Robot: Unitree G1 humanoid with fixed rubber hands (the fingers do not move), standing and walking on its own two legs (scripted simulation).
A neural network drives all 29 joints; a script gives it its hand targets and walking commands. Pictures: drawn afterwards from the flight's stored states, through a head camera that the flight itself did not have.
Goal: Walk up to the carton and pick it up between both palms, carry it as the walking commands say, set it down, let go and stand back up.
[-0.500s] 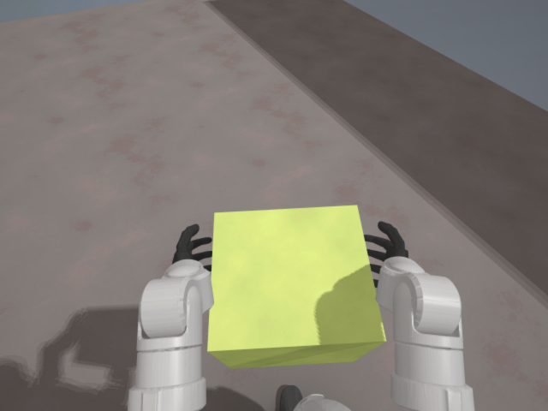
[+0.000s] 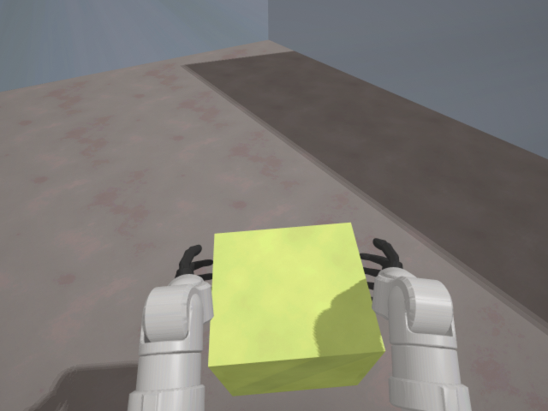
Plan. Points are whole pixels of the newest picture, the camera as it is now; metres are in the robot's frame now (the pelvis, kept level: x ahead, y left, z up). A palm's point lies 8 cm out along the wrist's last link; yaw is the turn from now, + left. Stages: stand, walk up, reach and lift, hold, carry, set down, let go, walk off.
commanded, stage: carry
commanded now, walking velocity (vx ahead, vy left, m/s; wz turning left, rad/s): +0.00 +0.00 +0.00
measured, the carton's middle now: (289, 312) +0.29 -0.02 +0.00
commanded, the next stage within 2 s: none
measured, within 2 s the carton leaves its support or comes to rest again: neither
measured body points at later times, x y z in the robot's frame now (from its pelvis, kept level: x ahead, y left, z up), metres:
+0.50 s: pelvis -0.02 -0.06 -0.02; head +0.01 -0.07 +0.42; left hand +0.30 +0.06 +0.00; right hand +0.29 -0.23 +0.01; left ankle +0.00 +0.11 -0.72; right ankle -0.01 -0.19 -0.72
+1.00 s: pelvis -0.01 -0.08 -0.01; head +0.01 -0.07 +0.44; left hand +0.26 +0.09 +0.03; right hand +0.31 -0.20 +0.05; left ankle +0.00 +0.07 -0.72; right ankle -0.02 -0.19 -0.72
